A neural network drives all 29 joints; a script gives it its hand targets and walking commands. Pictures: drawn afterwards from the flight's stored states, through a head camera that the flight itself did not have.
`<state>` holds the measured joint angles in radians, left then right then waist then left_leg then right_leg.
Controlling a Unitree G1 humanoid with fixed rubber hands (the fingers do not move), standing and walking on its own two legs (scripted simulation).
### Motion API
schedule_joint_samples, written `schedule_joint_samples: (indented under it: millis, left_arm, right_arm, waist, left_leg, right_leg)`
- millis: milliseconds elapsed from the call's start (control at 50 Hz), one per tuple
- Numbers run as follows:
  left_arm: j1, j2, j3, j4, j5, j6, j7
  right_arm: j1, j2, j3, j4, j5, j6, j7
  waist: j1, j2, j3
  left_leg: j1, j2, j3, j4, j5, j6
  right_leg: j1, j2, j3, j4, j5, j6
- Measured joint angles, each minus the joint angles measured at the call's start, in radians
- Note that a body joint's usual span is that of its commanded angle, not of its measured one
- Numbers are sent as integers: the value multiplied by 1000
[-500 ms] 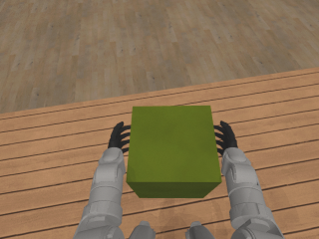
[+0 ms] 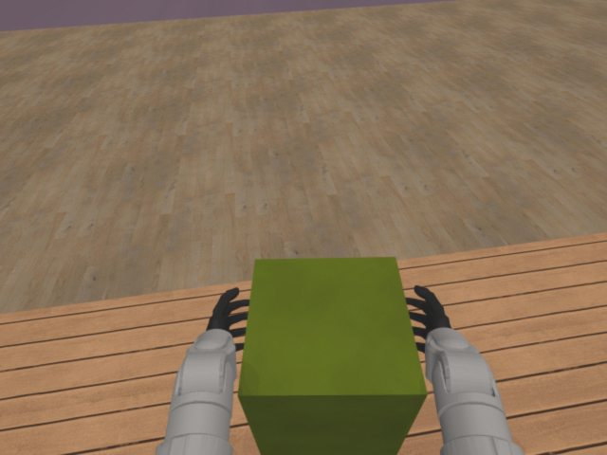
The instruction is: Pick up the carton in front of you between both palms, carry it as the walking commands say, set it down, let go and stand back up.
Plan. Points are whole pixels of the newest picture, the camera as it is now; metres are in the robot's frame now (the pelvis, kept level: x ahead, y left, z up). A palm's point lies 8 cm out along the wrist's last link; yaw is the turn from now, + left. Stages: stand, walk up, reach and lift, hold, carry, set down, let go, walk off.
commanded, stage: reach and lift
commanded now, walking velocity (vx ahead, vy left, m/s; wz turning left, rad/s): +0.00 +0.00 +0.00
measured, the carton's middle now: (326, 360) +0.30 +0.00 -0.05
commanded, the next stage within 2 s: hold in 0.88 s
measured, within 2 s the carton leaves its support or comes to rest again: neither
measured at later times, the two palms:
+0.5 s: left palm (219, 333) +0.29 +0.15 +0.03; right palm (437, 332) +0.29 -0.15 +0.03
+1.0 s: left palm (216, 327) +0.29 +0.15 +0.05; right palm (441, 326) +0.29 -0.15 +0.05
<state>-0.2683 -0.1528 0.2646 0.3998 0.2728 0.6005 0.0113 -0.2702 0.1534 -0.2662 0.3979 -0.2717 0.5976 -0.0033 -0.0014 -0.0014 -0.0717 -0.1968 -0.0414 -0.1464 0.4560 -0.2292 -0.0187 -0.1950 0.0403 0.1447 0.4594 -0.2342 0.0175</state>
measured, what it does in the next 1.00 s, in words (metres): stands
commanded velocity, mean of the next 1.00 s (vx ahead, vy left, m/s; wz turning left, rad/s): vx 0.00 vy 0.00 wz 0.00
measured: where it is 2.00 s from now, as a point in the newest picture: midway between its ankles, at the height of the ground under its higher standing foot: outside the picture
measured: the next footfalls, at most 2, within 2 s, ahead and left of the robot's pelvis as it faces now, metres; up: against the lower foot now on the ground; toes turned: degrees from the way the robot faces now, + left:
none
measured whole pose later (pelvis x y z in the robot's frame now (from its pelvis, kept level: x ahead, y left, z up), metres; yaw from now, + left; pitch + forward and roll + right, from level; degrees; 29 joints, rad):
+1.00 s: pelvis +0.01 +0.00 +0.01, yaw +0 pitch -6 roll +0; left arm -0.23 -0.15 0.20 0.22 0.26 0.73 0.01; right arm -0.23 0.15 -0.20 0.22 -0.26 0.73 0.00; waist 0.00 0.00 -0.01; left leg -0.06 -0.03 -0.14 0.35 -0.19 -0.01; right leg -0.05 0.03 0.14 0.35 -0.20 0.02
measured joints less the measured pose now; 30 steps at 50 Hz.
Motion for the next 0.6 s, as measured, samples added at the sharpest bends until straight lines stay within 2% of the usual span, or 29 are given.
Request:
schedule_joint_samples:
  millis: [280, 600]
  left_arm:
    - [-64, -14, 45, -9, 29, 18, -18]
    - [-9, -3, -16, -77, 13, 60, -11]
  right_arm:
    - [-59, 16, -45, -16, -33, 20, 17]
    - [-6, 2, 16, -79, -16, 59, 13]
  waist:
    - [-3, 2, 70]
    - [-2, 1, 65]
  left_leg:
    - [14, -2, 2, 7, 11, 0]
    - [78, 5, 5, -62, 23, 3]
  right_leg:
    - [16, -3, -5, 4, 11, 3]
    - [80, -8, -6, -65, 24, 0]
